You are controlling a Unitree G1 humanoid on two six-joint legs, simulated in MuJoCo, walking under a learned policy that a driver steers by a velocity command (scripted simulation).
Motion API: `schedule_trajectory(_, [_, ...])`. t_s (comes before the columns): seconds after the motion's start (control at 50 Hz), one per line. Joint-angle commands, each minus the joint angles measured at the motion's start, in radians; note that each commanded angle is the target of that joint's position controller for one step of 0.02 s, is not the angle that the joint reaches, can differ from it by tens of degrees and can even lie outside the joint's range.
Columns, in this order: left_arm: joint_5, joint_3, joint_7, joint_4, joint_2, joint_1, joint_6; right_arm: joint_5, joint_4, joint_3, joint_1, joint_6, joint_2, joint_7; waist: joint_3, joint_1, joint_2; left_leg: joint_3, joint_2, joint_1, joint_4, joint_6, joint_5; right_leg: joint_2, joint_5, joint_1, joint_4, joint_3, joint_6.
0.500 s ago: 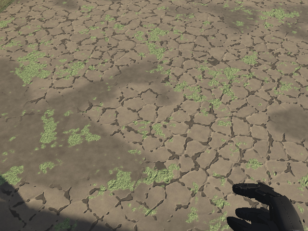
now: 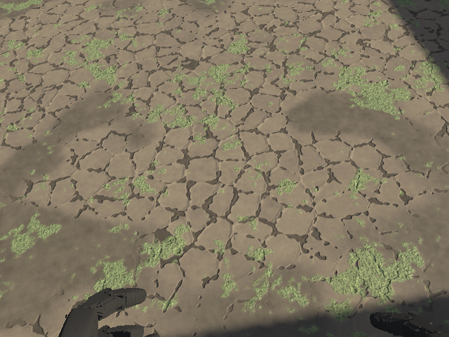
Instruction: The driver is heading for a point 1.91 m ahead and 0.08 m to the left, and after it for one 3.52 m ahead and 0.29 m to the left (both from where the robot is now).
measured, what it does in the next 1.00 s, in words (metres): steps to the right: left foot, then right foot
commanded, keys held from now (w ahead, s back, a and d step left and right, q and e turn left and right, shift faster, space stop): w+e+shift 0.06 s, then w+shift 0.58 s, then w+q+shift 0.36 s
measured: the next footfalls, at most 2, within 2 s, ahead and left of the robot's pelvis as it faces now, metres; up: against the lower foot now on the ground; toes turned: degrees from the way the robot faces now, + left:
left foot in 0.48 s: +0.02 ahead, +0.03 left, +0.00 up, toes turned -12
right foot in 0.74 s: +0.05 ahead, -0.26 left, +0.00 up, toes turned -13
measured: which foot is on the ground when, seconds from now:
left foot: down 0.00-0.16, up 0.18-0.46, down 0.48-0.78, up 0.80-1.00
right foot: down 0.00-0.48, up 0.50-0.72, down 0.74-1.00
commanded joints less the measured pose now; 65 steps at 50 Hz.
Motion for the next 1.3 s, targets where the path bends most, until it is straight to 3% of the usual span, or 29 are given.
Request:
schedule_trajectory(0.02, [-0.006,0.040,0.001,-0.102,0.124,-0.073,-0.024,-0.003,-0.099,-0.033,-0.046,-0.012,-0.084,0.000,-0.174,0.002,-0.075,-0.056,-0.010,0.298,-0.054,0.007,0.011,-0.003,0.149,-0.241,-0.213,0.030,-0.076])
schedule_trajectory(0.04, [-0.006,0.050,-0.007,-0.119,0.137,-0.109,-0.030,-0.007,-0.086,-0.048,-0.001,-0.015,-0.114,0.005,-0.177,-0.024,-0.079,-0.081,0.038,0.364,-0.083,0.022,-0.034,0.017,0.097,-0.329,-0.188,-0.013,-0.057])
schedule_trajectory(0.08, [-0.001,0.039,-0.006,-0.126,0.092,-0.112,-0.044,-0.015,-0.061,-0.067,-0.018,-0.017,-0.151,-0.005,-0.189,-0.023,0.129,-0.176,0.233,0.366,-0.211,0.070,-0.125,-0.007,0.080,-0.368,0.009,-0.127,-0.050])
schedule_trajectory(0.12, [0.036,0.033,-0.017,-0.137,0.075,-0.128,-0.038,-0.006,-0.051,-0.055,-0.061,-0.044,-0.136,-0.019,-0.141,-0.018,0.145,-0.176,0.290,0.085,-0.303,0.071,-0.233,-0.082,0.058,-0.161,0.072,-0.176,-0.043])
schedule_trajectory(0.16, [0.024,0.030,-0.032,-0.051,0.058,0.122,-0.036,0.007,-0.058,-0.029,-0.148,-0.046,-0.059,-0.014,-0.184,0.110,-0.040,0.006,0.098,-0.063,-0.071,-0.004,-0.204,-0.044,-0.005,0.082,-0.083,-0.142,-0.080])
schedule_trajectory(0.2, [0.007,0.029,-0.018,-0.080,0.149,0.104,-0.021,0.023,-0.163,-0.009,-0.239,-0.008,-0.026,-0.007,-0.048,0.132,-0.391,-0.065,-0.140,-0.300,0.316,-0.047,-0.328,-0.068,-0.172,-0.025,-0.394,0.280,-0.125])
schedule_trajectory(0.26, [0.056,0.013,0.058,-0.141,0.123,-0.022,-0.029,0.003,-0.132,-0.026,-0.103,-0.026,-0.030,-0.012,-0.245,0.017,-0.183,-0.284,-0.133,-0.410,0.611,-0.089,-0.110,-0.181,-0.076,0.123,-0.342,0.410,-0.165])
schedule_trajectory(0.3, [0.038,0.015,0.074,-0.146,0.113,-0.029,-0.054,0.009,-0.118,-0.022,-0.058,-0.040,-0.033,-0.012,-0.355,0.005,-0.144,-0.290,-0.119,-0.353,0.608,-0.077,-0.061,-0.180,-0.103,0.197,-0.368,0.406,-0.107])
schedule_trajectory(0.38, [0.030,0.017,0.072,-0.136,0.115,-0.030,-0.038,0.030,-0.129,-0.014,-0.094,-0.024,-0.050,0.006,-0.286,0.025,-0.082,-0.247,-0.101,-0.166,0.323,-0.053,-0.054,-0.134,-0.015,0.123,-0.433,0.270,-0.047])
schedule_trajectory(0.42, [0.029,0.028,0.059,-0.110,0.134,-0.006,-0.021,0.030,-0.111,-0.011,-0.043,-0.017,-0.065,0.016,-0.230,0.034,-0.150,-0.191,-0.112,0.020,0.049,0.000,-0.066,-0.081,0.054,0.084,-0.512,0.189,0.000])
schedule_trajectory(0.48, [0.014,0.025,0.035,-0.118,0.106,-0.117,0.000,-0.022,0.000,-0.011,0.254,-0.007,-0.064,0.024,-0.120,-0.098,-0.047,-0.070,-0.141,0.410,-0.253,0.126,0.060,0.080,-0.037,-0.167,-0.394,0.029,0.111])
schedule_trajectory(0.5, [-0.010,0.005,0.025,-0.099,0.021,-0.084,0.002,-0.031,-0.021,0.003,0.213,-0.015,-0.048,0.016,-0.091,-0.091,0.269,-0.377,0.080,0.428,-0.205,0.215,0.001,0.184,-0.215,-0.402,0.159,-0.072,0.070])
schedule_trajectory(0.52, [0.032,0.027,0.029,-0.168,0.123,-0.148,-0.020,-0.014,-0.063,-0.021,0.070,-0.030,-0.143,0.007,0.015,-0.057,0.309,-0.685,0.307,0.202,-0.287,0.278,0.005,0.115,-0.139,-0.606,0.294,-0.016,0.042])
schedule_trajectory(0.56, [0.054,0.041,0.025,-0.155,0.155,-0.160,-0.050,-0.006,-0.112,-0.015,-0.093,-0.068,-0.139,-0.009,-0.048,0.031,0.085,-0.689,0.297,0.050,-0.390,0.240,-0.149,0.047,0.077,-0.479,0.381,0.072,0.061])
schedule_trajectory(0.6, [0.055,0.048,0.023,-0.102,0.157,-0.034,-0.043,0.005,-0.132,-0.007,-0.181,-0.101,-0.119,-0.009,-0.157,0.083,0.066,-0.487,0.193,-0.011,-0.325,0.192,0.021,0.011,0.165,-0.273,0.402,-0.012,0.085])
schedule_trajectory(0.64, [0.051,0.028,0.012,-0.098,0.121,-0.052,-0.030,0.016,-0.117,0.004,-0.164,-0.116,-0.099,0.011,-0.186,0.052,0.078,-0.322,0.102,-0.089,-0.334,0.121,0.059,-0.031,0.176,-0.050,0.152,-0.131,0.081])
schedule_trajectory(0.68, [0.038,0.010,0.000,-0.137,0.089,-0.182,-0.034,0.027,-0.068,-0.015,-0.037,-0.112,-0.134,0.016,-0.152,-0.030,0.064,-0.355,0.103,-0.055,-0.355,0.154,0.085,-0.078,0.130,0.032,-0.033,-0.230,0.063])
schedule_trajectory(0.76, [0.067,0.014,0.004,-0.081,0.104,0.033,-0.056,0.046,-0.066,-0.033,0.013,-0.067,-0.141,0.015,-0.184,0.031,0.016,-0.372,0.019,0.014,-0.107,0.138,0.268,-0.104,0.191,0.220,-0.165,-0.249,0.022])
schedule_trajectory(0.78, [0.072,0.039,0.008,-0.072,0.178,0.046,-0.068,0.056,-0.090,-0.016,0.046,-0.072,-0.073,0.015,-0.265,0.038,-0.171,-0.271,-0.074,-0.114,0.016,0.077,0.089,-0.185,0.248,0.364,-0.178,-0.149,0.006])
schedule_trajectory(0.8, [0.062,0.059,0.009,-0.066,0.235,0.128,-0.063,0.052,-0.130,-0.009,-0.056,-0.071,-0.064,0.007,-0.245,0.130,-0.298,-0.206,-0.122,-0.276,0.169,0.046,-0.086,-0.291,0.049,0.369,-0.332,0.056,-0.025])
schedule_trajectory(0.84, [0.079,0.057,0.040,-0.044,0.231,0.208,-0.073,0.051,-0.177,-0.026,-0.177,-0.060,-0.072,0.004,-0.167,0.160,-0.170,-0.362,-0.139,-0.489,0.461,0.046,-0.137,-0.420,-0.078,0.335,-0.392,0.265,-0.114])
schedule_trajectory(0.9, [0.090,0.038,0.069,-0.037,0.164,0.126,-0.104,0.019,-0.154,-0.014,-0.091,-0.055,-0.033,0.011,-0.197,0.042,-0.138,-0.402,-0.110,-0.497,0.607,0.026,-0.011,-0.428,-0.054,0.233,-0.346,0.158,-0.111])
schedule_trajectory(0.96, [0.084,0.026,0.059,-0.029,0.134,0.092,-0.137,0.012,-0.139,-0.019,-0.077,-0.014,-0.055,0.010,-0.184,0.007,-0.141,-0.354,-0.103,-0.438,0.632,-0.017,0.074,-0.422,-0.018,0.091,-0.363,0.030,-0.098])
schedule_trajectory(1.14, [0.063,0.072,0.062,0.029,0.225,0.169,-0.135,0.043,-0.156,0.000,-0.160,0.008,-0.057,0.063,-0.153,0.049,-0.154,-0.132,-0.050,-0.097,0.155,0.050,0.008,-0.436,-0.026,0.044,-0.340,-0.245,-0.059])
schedule_trajectory(1.18, [0.063,0.068,0.072,0.040,0.197,0.174,-0.114,0.020,-0.086,-0.008,0.003,-0.007,-0.050,0.063,-0.200,-0.026,-0.023,-0.157,-0.110,0.145,0.018,0.093,0.056,-0.359,0.220,-0.033,-0.031,-0.380,0.002])
schedule_trajectory(1.2, [0.070,0.071,0.078,-0.012,0.202,0.127,-0.096,0.025,-0.053,-0.034,0.146,-0.014,-0.144,0.054,-0.221,-0.101,0.182,-0.363,-0.042,0.295,0.045,0.170,0.375,-0.248,0.261,-0.259,0.351,-0.415,0.045])
schedule_trajectory(1.22, [0.087,0.058,0.088,-0.103,0.172,-0.026,-0.082,0.048,-0.052,-0.060,0.175,0.004,-0.257,0.044,-0.245,-0.169,0.384,-0.714,0.066,0.381,-0.116,0.281,0.563,-0.059,-0.246,-0.574,0.498,-0.319,0.094])
schedule_trajectory(1.24, [0.101,0.047,0.097,-0.120,0.148,-0.061,-0.076,0.036,-0.077,-0.051,0.127,0.009,-0.216,0.029,-0.219,-0.130,0.189,-0.752,0.143,0.242,-0.120,0.322,0.617,-0.092,-0.209,-0.586,0.559,-0.184,0.129])
schedule_trajectory(1.3, [0.077,0.025,0.085,-0.111,0.087,0.048,-0.057,0.013,-0.138,0.000,-0.174,-0.004,-0.116,-0.001,-0.202,0.062,0.144,-0.545,0.004,-0.169,-0.142,0.233,0.485,-0.078,-0.108,-0.238,0.450,-0.216,0.138])
Velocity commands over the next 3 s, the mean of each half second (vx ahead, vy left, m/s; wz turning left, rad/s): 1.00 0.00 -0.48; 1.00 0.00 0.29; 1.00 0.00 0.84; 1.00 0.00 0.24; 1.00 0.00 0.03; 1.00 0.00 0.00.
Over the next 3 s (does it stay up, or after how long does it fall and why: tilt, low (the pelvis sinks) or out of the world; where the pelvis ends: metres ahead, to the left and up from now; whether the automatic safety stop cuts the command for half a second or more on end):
stays up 0.06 -0.13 0.02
